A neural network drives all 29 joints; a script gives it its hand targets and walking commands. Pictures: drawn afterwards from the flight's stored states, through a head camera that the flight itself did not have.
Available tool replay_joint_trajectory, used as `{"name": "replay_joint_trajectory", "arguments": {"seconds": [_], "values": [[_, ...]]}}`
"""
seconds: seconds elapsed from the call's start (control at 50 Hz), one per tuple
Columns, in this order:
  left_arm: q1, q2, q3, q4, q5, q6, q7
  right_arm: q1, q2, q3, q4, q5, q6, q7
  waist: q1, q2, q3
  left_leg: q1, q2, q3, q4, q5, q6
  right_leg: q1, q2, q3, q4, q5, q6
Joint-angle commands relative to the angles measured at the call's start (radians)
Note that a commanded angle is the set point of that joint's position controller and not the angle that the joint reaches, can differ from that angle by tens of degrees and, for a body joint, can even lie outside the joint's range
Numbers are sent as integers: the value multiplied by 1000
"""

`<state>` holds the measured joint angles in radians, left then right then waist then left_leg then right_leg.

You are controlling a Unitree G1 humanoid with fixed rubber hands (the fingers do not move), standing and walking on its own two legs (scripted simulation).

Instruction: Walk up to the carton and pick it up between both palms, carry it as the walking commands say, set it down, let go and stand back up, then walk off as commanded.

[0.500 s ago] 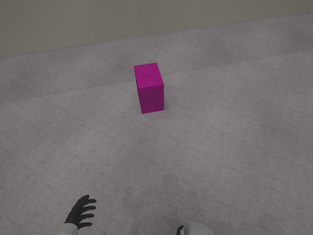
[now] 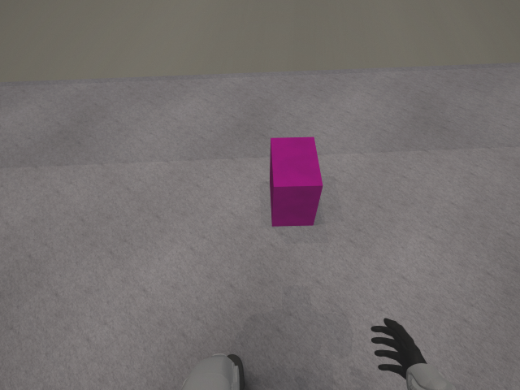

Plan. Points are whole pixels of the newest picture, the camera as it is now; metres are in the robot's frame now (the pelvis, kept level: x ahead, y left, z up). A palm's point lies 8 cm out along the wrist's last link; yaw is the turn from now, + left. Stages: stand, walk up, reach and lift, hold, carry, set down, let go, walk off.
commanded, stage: walk up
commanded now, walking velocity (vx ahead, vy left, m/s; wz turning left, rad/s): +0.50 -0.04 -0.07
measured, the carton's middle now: (292, 182) +0.96 -0.03 -0.62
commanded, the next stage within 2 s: none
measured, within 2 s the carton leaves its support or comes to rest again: neither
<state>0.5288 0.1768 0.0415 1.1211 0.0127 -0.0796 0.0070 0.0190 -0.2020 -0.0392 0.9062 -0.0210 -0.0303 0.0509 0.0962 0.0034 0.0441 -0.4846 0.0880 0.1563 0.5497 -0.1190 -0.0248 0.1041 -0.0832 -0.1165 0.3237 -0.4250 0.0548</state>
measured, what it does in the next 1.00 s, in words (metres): walks ahead: left foot, then right foot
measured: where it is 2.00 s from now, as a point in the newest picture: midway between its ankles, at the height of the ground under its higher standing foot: (295, 307)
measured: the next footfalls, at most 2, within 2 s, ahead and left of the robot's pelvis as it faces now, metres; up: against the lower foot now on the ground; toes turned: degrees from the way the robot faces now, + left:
left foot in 0.02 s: +0.17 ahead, +0.13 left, +0.00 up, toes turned +10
right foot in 0.52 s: +0.39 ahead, -0.19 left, +0.00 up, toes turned -9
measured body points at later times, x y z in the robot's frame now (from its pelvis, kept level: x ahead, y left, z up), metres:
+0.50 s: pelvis +0.23 -0.04 +0.01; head +0.26 -0.04 +0.46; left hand +0.41 +0.18 -0.12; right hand +0.12 -0.28 -0.13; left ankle +0.13 +0.12 -0.73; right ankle +0.35 -0.18 -0.71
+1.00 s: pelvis +0.39 -0.04 +0.02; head +0.41 -0.05 +0.47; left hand +0.33 +0.20 -0.12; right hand +0.50 -0.27 -0.13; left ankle +0.47 +0.11 -0.70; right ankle +0.35 -0.18 -0.73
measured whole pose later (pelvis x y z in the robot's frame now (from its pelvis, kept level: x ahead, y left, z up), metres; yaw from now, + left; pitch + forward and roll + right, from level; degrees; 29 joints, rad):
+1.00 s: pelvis +0.39 -0.04 +0.02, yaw +0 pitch +0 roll +0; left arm 0.44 0.18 0.05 1.06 0.03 -0.06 0.01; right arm 0.14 -0.19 -0.05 0.97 -0.02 0.01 0.03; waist 0.06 0.02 0.04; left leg -0.41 0.10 0.10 0.61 -0.18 -0.07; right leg -0.10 -0.10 -0.13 0.36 -0.25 0.04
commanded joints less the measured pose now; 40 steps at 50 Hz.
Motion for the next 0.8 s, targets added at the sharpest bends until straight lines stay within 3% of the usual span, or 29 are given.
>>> {"name": "replay_joint_trajectory", "arguments": {"seconds": [0.0,0.02,0.04,0.06,0.08,0.1,0.12,0.16,0.22,0.34,0.38,0.42,0.44,0.46,0.48,0.5,0.52,0.54,0.56,0.6,0.64,0.7,0.74,0.78], "values": [[-20,167,18,-24,1,0,2,368,-191,-51,73,-14,-37,-35,-215,19,-174,584,41,-44,-17,-77,38,-354,-76,25,441,536,-114],[27,85,9,-60,-5,-2,2,463,-313,-74,83,-32,-34,-43,-227,302,-270,798,356,-507,-165,-122,138,-669,56,22,752,-18,-68],[19,121,30,-76,10,1,3,554,-333,-84,103,-15,-27,-48,-225,239,-339,785,477,-788,-310,-67,172,-718,50,153,925,-151,-84],[-32,133,38,-82,8,8,1,458,-292,-76,98,-4,-28,-56,-177,144,-241,672,465,-742,-314,-24,162,-746,6,196,984,-74,-76],[-72,108,34,-86,8,12,-5,372,-218,-58,86,-2,-34,-56,-140,62,-115,525,407,-586,-296,43,148,-732,-35,191,963,41,-71],[-99,88,33,-89,12,20,-13,313,-151,-45,75,-3,-42,-55,-115,49,-51,412,333,-441,-302,78,121,-699,-63,178,921,124,-67],[-102,76,32,-95,15,34,-21,285,-105,-35,79,-3,-48,-56,-95,97,-38,350,283,-340,-314,74,98,-663,-77,164,882,161,-60],[-114,71,30,-107,23,61,-40,304,-97,-25,76,-7,-58,-50,-76,158,-17,288,237,-238,-333,76,85,-617,-66,129,832,205,-41],[-211,76,25,-148,27,80,-59,368,-121,-34,81,-7,-62,-51,-87,165,14,270,223,-178,-356,76,90,-650,-67,101,740,299,-21],[-455,70,13,-230,10,81,-90,451,-153,-43,82,-13,-60,-56,-147,161,95,324,229,-138,-426,-53,95,-664,-46,55,405,392,-7],[-499,78,13,-245,7,73,-94,458,-166,-51,82,-17,-60,-58,-156,185,104,331,231,-113,-433,-48,90,-611,-38,34,318,384,-13],[-507,81,8,-249,13,55,-84,466,-138,-44,99,-15,-56,-50,-158,262,81,331,184,-53,-412,-88,101,-526,-13,-10,263,288,-20],[-495,92,10,-244,18,49,-77,470,-144,-44,107,-15,-50,-52,-156,243,79,326,193,-60,-381,-88,106,-488,0,-24,248,250,-19],[-461,104,16,-229,19,40,-68,471,-151,-44,117,-12,-45,-55,-141,189,67,324,200,-66,-327,-56,100,-433,4,-29,207,254,-18],[-383,120,24,-199,20,28,-57,466,-158,-42,125,-6,-40,-56,-100,111,30,313,186,-48,-202,29,88,-326,18,-39,144,266,-22],[-259,160,38,-151,27,12,-41,486,-131,-31,127,-5,-37,-53,-54,1,-64,265,126,-10,16,72,69,-141,18,-19,101,229,-40],[-119,250,59,-117,42,-1,-27,492,-68,-15,100,-5,-41,-50,0,-185,-169,99,44,2,306,-176,32,14,-205,250,52,264,-90],[-26,370,81,-107,31,7,-15,539,-14,-16,76,0,-33,-55,37,-318,-280,-103,-42,-62,538,-481,20,116,-460,627,-76,224,-183],[-35,364,80,-94,10,15,-17,509,-97,-40,88,-6,-15,-61,-7,-146,-263,-107,14,-165,667,-438,20,56,-476,680,-64,377,-190],[-203,217,45,-136,12,0,-11,460,-56,-37,103,-4,-11,-54,-69,-119,-102,-61,67,-182,637,-269,10,-134,-341,394,-12,625,-163],[-267,143,30,-141,10,-6,-10,479,-33,-35,126,-1,18,-44,-117,-185,-55,31,59,-152,584,-183,0,-265,-242,229,-43,677,-127],[-198,140,29,-132,11,-14,-6,426,-30,-35,120,-6,49,-38,-112,-188,-41,9,30,-125,554,-121,-8,-265,-233,169,-29,821,-140],[-154,146,32,-128,13,-14,1,355,-37,-36,101,-10,59,-34,-101,-184,-32,-40,30,-124,525,-95,-21,-247,-245,161,-40,824,-156],[-122,151,34,-126,17,-9,6,288,-39,-35,82,-9,64,-28,-89,-189,-15,-70,32,-121,458,-79,-34,-238,-249,156,-66,740,-163]]}}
